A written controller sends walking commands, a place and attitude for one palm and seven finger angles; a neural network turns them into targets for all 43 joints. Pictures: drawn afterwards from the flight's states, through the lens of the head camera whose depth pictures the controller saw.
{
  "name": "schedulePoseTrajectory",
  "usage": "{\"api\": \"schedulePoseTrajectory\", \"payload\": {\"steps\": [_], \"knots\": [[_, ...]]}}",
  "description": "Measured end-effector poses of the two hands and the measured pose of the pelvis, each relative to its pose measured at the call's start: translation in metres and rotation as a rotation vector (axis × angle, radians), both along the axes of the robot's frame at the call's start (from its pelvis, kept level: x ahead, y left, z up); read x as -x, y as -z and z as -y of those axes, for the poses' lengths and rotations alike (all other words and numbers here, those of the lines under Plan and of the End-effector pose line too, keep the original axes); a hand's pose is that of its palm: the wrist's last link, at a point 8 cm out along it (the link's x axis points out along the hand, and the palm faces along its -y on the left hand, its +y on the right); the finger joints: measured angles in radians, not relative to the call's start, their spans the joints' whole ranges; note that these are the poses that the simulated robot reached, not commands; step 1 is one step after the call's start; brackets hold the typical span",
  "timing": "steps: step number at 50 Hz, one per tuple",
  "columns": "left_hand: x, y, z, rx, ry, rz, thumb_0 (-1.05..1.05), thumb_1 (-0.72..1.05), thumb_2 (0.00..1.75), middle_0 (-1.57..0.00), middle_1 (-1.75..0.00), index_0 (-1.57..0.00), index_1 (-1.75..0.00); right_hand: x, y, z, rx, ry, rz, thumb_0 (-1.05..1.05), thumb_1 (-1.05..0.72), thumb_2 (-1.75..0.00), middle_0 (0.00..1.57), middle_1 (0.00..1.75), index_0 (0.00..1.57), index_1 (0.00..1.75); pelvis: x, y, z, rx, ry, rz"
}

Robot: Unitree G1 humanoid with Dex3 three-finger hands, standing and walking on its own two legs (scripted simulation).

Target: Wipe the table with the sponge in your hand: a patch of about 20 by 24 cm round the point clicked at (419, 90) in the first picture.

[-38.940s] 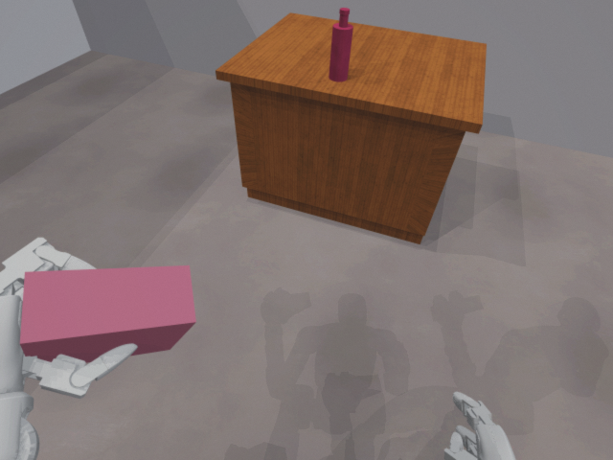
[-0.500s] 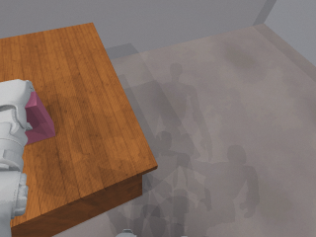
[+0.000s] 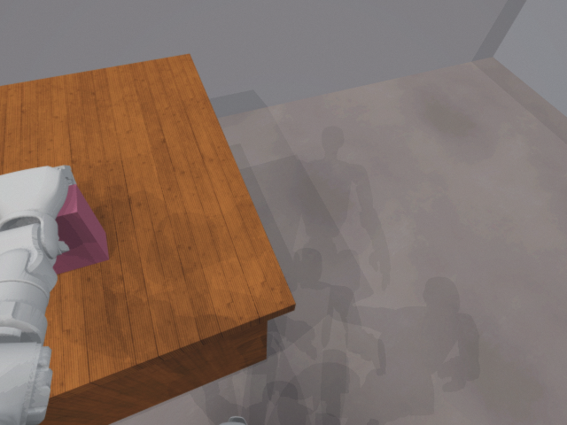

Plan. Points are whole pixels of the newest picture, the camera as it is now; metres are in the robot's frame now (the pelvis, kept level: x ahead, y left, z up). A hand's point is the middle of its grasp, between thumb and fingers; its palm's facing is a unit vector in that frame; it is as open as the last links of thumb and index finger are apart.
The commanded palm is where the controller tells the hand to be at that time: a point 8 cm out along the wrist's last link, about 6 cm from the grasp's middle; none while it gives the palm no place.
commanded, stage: wipe back along the first lane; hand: left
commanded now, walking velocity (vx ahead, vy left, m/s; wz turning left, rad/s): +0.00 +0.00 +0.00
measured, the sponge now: (58, 242) +0.38 +0.38 -0.04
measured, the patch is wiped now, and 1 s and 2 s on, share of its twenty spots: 1.00 1.00 1.00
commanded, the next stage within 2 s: lift the sponge slowly off the table in 1.32 s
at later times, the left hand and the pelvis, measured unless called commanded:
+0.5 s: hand (49, 242) +0.35 +0.35 +0.02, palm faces -0.07 +0.00 -1.00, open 9.8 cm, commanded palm +0.32 +0.33 +0.05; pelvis -0.01 +0.00 +0.00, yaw +1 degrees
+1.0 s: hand (49, 271) +0.31 +0.33 +0.02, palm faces -0.06 -0.02 -1.00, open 9.8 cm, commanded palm +0.27 +0.31 +0.05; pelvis +0.01 +0.00 +0.01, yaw +1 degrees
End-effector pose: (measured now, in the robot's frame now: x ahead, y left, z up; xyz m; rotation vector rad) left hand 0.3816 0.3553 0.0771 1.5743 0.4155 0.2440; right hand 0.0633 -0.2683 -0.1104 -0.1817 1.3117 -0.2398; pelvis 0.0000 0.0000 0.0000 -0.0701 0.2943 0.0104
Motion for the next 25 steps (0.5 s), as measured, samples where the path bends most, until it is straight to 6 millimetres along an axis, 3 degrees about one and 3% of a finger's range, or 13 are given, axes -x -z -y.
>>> {"api": "schedulePoseTrajectory", "payload": {"steps": [25], "knots": [[0.043,0.002,0.016,0.005,0.002,0.039,-0.01,-0.46,1.09,-0.71,-1.43,-0.71,-1.46,-0.027,-0.005,-0.014,-0.027,-0.049,0.108,0.01,-0.91,-0.89,0.2,0.3,0.2,0.3,0.01,-0.004,-0.001,-0.011,-0.008,0.059]]}}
